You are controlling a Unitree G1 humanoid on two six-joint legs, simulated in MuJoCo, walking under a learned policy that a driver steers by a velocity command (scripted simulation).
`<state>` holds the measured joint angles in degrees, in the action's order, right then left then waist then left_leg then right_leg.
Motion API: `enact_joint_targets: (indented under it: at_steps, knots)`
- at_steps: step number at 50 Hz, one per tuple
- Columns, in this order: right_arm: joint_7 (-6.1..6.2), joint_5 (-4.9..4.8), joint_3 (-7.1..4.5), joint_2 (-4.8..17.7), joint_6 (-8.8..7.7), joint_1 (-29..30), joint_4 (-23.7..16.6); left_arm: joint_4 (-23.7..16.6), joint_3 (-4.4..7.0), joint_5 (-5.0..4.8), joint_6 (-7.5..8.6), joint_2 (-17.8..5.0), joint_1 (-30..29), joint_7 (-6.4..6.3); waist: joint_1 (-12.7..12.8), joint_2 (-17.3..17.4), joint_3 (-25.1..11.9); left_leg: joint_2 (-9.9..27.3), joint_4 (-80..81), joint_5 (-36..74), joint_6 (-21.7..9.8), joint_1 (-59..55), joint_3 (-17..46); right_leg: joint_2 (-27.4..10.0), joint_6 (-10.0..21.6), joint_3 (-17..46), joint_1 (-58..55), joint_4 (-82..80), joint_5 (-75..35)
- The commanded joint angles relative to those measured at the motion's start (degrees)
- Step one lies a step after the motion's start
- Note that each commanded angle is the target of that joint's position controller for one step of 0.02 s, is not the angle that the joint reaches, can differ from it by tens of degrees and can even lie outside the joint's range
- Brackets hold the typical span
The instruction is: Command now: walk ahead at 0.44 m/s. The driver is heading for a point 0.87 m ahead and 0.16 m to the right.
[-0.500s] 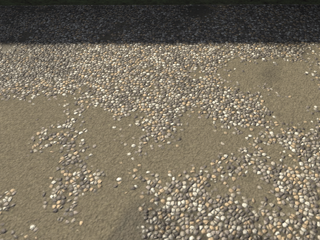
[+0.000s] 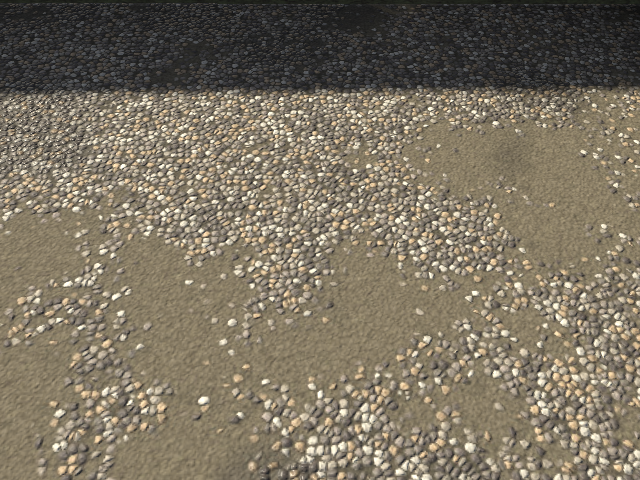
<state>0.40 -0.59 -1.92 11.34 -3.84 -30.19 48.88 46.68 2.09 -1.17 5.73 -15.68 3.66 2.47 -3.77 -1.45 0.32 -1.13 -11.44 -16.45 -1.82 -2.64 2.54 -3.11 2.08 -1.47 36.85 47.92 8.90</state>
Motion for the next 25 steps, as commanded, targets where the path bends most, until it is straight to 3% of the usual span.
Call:
enact_joint_targets:
  at_steps: [1,4,6,7,8,9,10,11,12,13,14,15,17,20,25]
  knots:
    - [0.73,-0.32,-2.35,11.0,-0.96,0.1,-2.3,-6.4,-0.99,0.04,0.49,-0.2,-9.0,0.73,0.4,8.2,5.6,11.3,6.6,18.1,-8.7,8.8,5.5,2.3,-1.4,-1.6,-5.0,-11.6,-9.6]
    - [0.66,-0.97,-2.68,11.6,-1.25,1.3,-1.2,-7.6,0.04,-0.26,0.33,-4.2,-9.0,0.46,2.5,8.5,6.2,14.3,5.0,22.4,-7.3,4.6,5.4,2.3,0.7,0.4,-7.5,-16.3,-10.1]
    - [0.59,-0.48,-2.96,12.5,-0.55,2.4,-0.9,-6.7,1.32,-0.02,0.25,-6.7,-3.7,0.05,5.9,9.3,1.3,14.0,-4.2,41.5,-5.4,0.8,3.4,4.4,2.9,-0.9,-14.9,-16.3,-6.8]
    - [0.70,0.03,-2.76,12.2,0.06,2.9,-1.0,-4.4,2.52,-0.11,-0.02,-8.4,4.5,-0.43,9.8,9.1,-3.9,12.0,-14.3,48.7,-4.1,2.2,1.5,5.9,4.3,-2.1,-24.9,-16.5,-5.9]
    - [0.89,0.75,-2.24,11.3,0.34,3.2,-2.0,-2.1,3.47,-0.05,-0.36,-10.7,14.4,-1.10,13.8,7.0,-10.3,9.8,-28.5,41.2,-2.3,11.7,0.7,0.7,6.7,3.5,-40.6,-15.1,-5.0]
    - [0.34,0.76,-0.09,3.6,-0.32,-4.6,-2.7,-0.9,4.76,1.38,-0.67,-16.3,21.8,-1.34,10.9,-9.1,-20.4,0.3,-53.8,9.7,1.9,33.3,-1.3,-15.5,15.9,30.6,-61.9,-19.2,8.6]
    - [0.07,-0.34,0.11,4.1,-1.64,-5.4,-1.2,-0.4,3.52,0.85,-0.60,-12.4,21.6,-0.88,10.7,-13.5,-23.6,-2.2,-63.6,-14.8,1.1,39.7,6.7,-18.9,17.1,49.0,-60.7,-31.9,18.5]
    - [-0.17,-2.24,-1.48,9.5,-2.28,1.3,-2.9,-0.8,2.64,0.35,-0.42,-9.2,16.1,-0.87,9.6,-9.4,-11.9,1.3,-67.2,-11.6,0.2,45.5,5.8,-17.1,14.1,41.9,-51.6,-33.7,21.6]
    - [0.01,-2.28,-1.65,11.0,-2.59,6.8,-4.4,-1.8,2.13,0.39,-0.33,-7.6,11.2,-0.89,8.0,-3.7,-5.6,4.5,-64.9,-5.9,-0.6,44.5,3.8,-15.4,12.4,33.3,-41.5,-34.6,16.9]
    - [0.38,-1.23,-1.85,10.8,-2.53,9.4,-4.7,-2.2,1.78,1.08,-0.10,-6.5,8.0,-0.67,6.0,-0.4,-2.3,6.8,-61.8,-1.8,-0.7,41.7,2.9,-13.1,11.6,27.1,-32.9,-36.1,10.2]
    - [0.64,-0.58,-2.11,10.0,-1.92,8.4,-4.3,-2.4,1.42,1.94,0.33,-5.1,6.1,-0.50,3.6,-1.7,-1.7,8.8,-59.2,0.9,-0.9,37.6,3.4,-10.5,10.7,22.2,-27.6,-37.5,5.8]
    - [0.67,-0.44,-1.95,8.7,-1.15,6.8,-3.7,-2.1,1.35,2.08,0.60,-4.5,5.4,-0.33,2.2,-3.3,-1.8,9.5,-57.8,2.2,-0.7,34.8,3.4,-9.1,10.8,19.4,-24.5,-39.1,4.3]
    - [0.78,-0.17,-1.80,7.5,-0.09,6.8,-3.4,-1.0,1.40,1.56,1.27,-4.6,6.4,-0.23,1.5,-3.2,-0.6,10.0,-55.3,3.8,0.0,34.6,2.4,-8.0,11.9,15.2,-21.3,-41.2,1.3]
    - [1.06,0.72,-1.91,8.2,-0.07,14.1,-5.8,0.6,1.77,1.34,1.36,-6.8,9.7,-1.04,2.8,-1.0,2.4,10.8,-47.2,11.5,1.8,41.4,2.1,-8.1,12.6,12.7,-22.6,-43.0,-2.4]
    - [0.05,0.39,-1.06,6.5,-1.38,24.9,-8.4,2.6,1.69,0.53,0.27,-8.3,15.6,-2.15,6.8,-0.2,3.2,8.4,-28.9,24.4,2.2,41.4,-0.5,-6.4,9.8,7.7,-27.9,-42.6,-7.0]
